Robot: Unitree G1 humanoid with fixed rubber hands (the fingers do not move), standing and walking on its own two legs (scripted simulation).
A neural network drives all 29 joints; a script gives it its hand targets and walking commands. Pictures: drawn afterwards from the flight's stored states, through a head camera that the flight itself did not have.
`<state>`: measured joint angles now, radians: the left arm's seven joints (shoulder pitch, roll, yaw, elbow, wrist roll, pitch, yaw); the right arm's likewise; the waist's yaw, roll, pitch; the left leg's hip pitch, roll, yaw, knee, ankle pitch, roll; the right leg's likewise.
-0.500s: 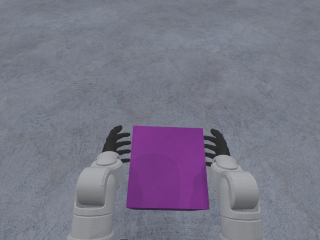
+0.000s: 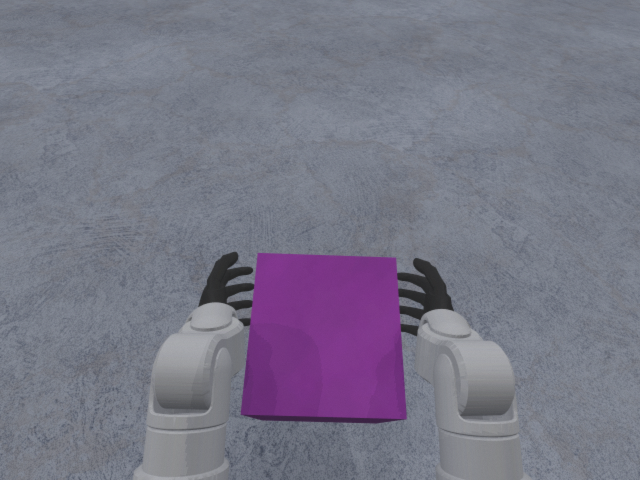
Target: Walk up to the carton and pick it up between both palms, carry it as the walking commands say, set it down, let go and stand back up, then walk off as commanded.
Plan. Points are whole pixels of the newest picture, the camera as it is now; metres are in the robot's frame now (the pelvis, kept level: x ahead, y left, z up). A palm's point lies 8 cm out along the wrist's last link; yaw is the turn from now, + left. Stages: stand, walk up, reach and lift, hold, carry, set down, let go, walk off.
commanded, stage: carry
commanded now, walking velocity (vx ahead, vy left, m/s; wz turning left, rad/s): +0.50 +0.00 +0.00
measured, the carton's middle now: (322, 346) +0.31 +0.00 +0.01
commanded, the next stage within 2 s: none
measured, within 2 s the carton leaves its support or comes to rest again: neither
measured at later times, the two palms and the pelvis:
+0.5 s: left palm (271, 142) +0.65 +0.10 +0.10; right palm (408, 148) +0.66 -0.15 +0.09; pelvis +0.35 -0.04 +0.00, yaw +2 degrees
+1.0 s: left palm (278, 59) +1.00 +0.11 +0.10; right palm (381, 63) +1.00 -0.14 +0.10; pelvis +0.71 -0.02 -0.01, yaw +2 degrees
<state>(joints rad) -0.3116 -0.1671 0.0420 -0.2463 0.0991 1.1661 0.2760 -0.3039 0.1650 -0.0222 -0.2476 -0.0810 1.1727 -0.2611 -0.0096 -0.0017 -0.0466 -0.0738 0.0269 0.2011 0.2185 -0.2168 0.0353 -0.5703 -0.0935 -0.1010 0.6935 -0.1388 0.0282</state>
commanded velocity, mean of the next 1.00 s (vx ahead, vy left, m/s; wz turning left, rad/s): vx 0.50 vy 0.00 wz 0.00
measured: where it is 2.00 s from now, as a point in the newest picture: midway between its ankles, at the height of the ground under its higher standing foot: (322, 262)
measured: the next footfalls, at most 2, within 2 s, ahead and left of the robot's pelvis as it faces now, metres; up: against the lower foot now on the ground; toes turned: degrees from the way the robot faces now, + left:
right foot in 0.16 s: +0.30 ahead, -0.13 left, +0.00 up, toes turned -9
left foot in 0.60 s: +0.62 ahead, +0.09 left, +0.00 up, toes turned +12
